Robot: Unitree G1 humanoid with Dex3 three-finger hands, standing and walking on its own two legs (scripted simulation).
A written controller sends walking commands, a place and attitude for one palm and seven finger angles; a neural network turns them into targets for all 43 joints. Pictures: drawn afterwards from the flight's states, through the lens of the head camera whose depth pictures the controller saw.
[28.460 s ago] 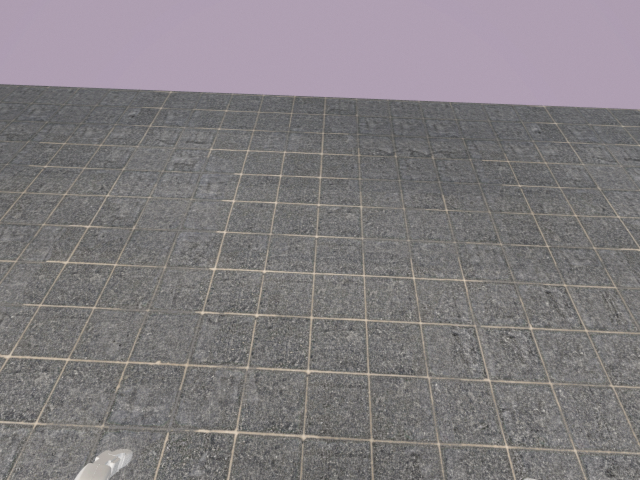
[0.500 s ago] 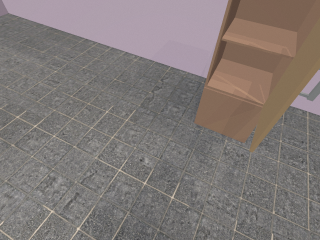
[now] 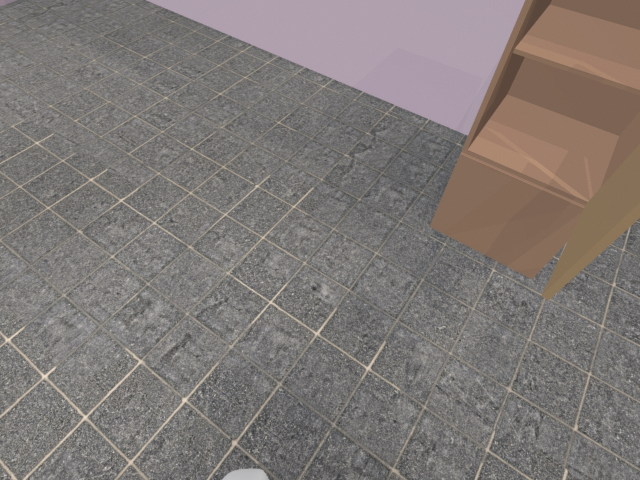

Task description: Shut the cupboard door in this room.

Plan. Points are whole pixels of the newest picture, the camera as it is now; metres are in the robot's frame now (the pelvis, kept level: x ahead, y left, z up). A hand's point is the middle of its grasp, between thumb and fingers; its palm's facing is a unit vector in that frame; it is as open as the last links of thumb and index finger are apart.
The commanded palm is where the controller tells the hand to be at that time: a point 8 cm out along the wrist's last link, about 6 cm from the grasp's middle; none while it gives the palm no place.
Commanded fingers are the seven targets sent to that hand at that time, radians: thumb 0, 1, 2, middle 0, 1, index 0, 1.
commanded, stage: turn or walk to find it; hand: left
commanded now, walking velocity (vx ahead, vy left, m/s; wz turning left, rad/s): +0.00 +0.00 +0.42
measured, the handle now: out of the picture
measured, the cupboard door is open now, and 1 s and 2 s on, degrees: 87 87 87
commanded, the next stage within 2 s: stand and wait in 0.26 s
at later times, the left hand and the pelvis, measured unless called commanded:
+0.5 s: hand out of the picture +0.06 +0.19 -0.15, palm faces +0.13 -0.95 -0.28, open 7.4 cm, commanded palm none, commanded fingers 0.00 0.90 0.90 -0.20 -0.30 -0.20 -0.30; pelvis +0.00 -0.02 +0.00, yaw +8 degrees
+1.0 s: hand out of the picture -0.05 +0.17 -0.18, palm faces +0.30 -0.93 -0.19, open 7.4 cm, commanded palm none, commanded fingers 0.00 0.90 0.90 -0.20 -0.30 -0.20 -0.30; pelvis -0.01 -0.01 +0.01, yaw +14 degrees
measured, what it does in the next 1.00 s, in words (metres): steps on the spot: left foot, then right foot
